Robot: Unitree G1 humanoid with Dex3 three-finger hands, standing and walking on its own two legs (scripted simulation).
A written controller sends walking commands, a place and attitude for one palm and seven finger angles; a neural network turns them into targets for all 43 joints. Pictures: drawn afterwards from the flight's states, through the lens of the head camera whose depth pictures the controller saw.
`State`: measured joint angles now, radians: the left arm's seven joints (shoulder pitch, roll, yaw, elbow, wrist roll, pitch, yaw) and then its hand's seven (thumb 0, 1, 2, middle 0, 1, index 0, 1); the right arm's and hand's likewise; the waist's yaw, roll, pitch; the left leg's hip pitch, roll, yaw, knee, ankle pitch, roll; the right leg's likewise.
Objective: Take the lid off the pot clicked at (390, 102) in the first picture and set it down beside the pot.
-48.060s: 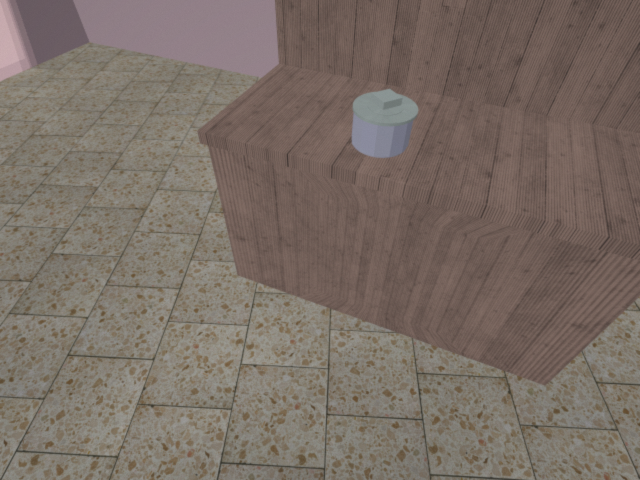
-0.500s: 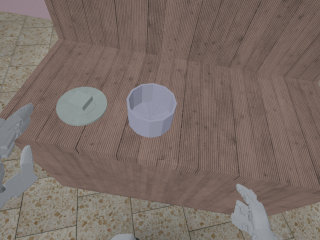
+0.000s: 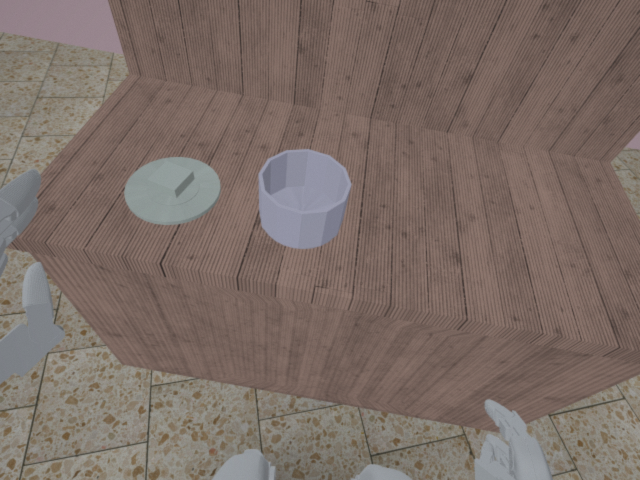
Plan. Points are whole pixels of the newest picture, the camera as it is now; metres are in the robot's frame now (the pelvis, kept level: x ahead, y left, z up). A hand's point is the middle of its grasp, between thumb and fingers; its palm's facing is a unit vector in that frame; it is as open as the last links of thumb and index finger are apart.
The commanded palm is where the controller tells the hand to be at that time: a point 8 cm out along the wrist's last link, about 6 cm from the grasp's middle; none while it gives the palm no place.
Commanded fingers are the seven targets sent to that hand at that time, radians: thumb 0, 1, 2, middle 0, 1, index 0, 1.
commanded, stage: step back with the hand held close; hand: left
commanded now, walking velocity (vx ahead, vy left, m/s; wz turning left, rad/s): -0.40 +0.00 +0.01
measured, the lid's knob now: (171, 179) +0.58 +0.28 -0.04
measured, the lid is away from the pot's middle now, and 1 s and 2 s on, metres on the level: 0.24 0.24 0.24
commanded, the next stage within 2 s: stop stepping back and stand still in 0.46 s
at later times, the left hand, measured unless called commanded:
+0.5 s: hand out of the picture +0.13 +0.23 +0.19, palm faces +0.31 -0.87 -0.38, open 7.4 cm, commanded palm +0.05 +0.27 +0.20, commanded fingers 0.00 0.90 0.90 -0.20 -0.30 -0.20 -0.30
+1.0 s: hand out of the picture -0.03 +0.28 +0.17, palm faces +0.52 -0.80 -0.30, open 7.4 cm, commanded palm -0.09 +0.28 +0.20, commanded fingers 0.00 0.90 0.90 -0.20 -0.30 -0.20 -0.30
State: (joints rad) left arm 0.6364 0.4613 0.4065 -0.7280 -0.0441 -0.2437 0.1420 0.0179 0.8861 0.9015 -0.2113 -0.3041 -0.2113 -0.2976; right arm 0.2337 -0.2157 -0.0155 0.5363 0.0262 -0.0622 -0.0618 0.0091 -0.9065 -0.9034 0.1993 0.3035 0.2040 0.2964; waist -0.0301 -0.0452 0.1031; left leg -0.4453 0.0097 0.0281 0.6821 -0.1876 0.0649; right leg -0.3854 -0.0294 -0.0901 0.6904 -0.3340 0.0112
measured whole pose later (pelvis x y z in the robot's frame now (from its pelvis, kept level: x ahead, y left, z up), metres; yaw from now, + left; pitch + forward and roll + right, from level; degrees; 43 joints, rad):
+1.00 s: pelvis -0.24 +0.01 -0.02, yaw -4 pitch -2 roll +5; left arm 0.45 0.39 0.52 -0.47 -0.03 -0.28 0.15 0.01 0.89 0.90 -0.20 -0.30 -0.21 -0.30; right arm 0.25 -0.10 -0.02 0.64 0.01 -0.14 -0.04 0.01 -0.91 -0.90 0.20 0.30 0.20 0.30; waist 0.01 -0.19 -0.04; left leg -0.14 -0.06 0.12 0.69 -0.48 0.03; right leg -0.56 -0.06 0.04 1.09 -0.49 0.00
